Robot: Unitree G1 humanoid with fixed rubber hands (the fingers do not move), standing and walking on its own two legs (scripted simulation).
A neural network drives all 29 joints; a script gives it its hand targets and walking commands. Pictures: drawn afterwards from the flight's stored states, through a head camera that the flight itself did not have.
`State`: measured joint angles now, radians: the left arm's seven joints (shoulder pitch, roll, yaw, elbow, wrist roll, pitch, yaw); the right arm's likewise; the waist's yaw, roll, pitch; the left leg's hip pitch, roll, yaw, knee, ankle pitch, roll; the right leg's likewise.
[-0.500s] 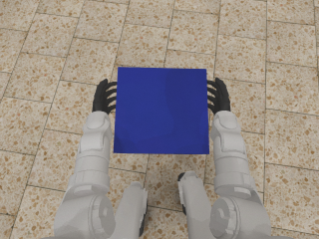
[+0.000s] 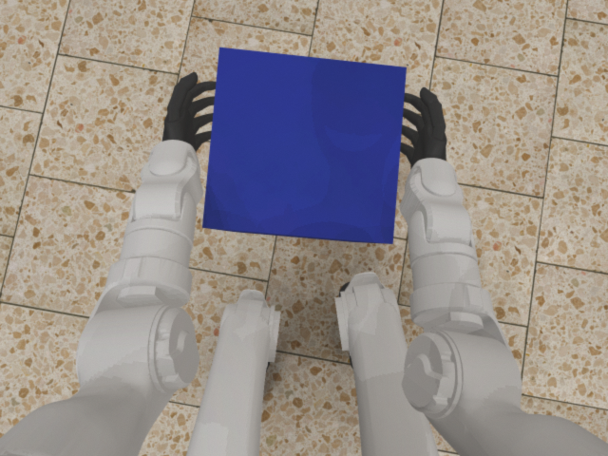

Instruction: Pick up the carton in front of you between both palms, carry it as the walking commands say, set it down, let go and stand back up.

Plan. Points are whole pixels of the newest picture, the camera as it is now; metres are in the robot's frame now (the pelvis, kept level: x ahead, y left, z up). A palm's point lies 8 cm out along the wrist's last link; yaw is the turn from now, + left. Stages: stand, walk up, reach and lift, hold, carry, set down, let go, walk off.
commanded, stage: set down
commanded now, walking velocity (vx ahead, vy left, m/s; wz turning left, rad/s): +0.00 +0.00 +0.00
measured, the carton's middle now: (301, 167) +0.46 -0.02 -0.18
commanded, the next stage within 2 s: none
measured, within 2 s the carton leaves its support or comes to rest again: rests again in 1.68 s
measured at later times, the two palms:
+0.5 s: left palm (219, 155) +0.51 +0.11 -0.26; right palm (400, 170) +0.46 -0.18 -0.25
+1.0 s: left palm (222, 160) +0.51 +0.11 -0.29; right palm (397, 171) +0.47 -0.19 -0.27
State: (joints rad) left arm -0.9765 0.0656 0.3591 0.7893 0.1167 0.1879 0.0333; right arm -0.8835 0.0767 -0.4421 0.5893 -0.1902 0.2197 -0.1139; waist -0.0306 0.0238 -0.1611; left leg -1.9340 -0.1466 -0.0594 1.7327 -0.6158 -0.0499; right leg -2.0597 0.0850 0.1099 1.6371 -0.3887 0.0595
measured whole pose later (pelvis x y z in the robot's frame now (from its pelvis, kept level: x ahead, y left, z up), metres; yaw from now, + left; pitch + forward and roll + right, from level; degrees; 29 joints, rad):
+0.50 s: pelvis -0.02 +0.01 -0.10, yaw +1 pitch +45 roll +0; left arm -1.30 0.20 0.16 1.00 0.01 0.15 0.12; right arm -1.15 -0.07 -0.45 0.77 -0.08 0.17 -0.13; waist -0.09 0.01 0.10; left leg -2.23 -0.21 -0.05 2.09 -0.64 -0.06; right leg -2.33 0.09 0.11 1.96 -0.41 0.11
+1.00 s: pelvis -0.02 +0.01 -0.12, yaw +0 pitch +44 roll -2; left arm -1.35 0.21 0.14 1.14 0.06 0.14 0.13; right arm -1.20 -0.09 -0.53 0.91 -0.11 0.14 -0.08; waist -0.11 0.00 0.12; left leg -2.26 -0.19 -0.04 2.17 -0.66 -0.03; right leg -2.34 0.07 0.09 2.03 -0.45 0.11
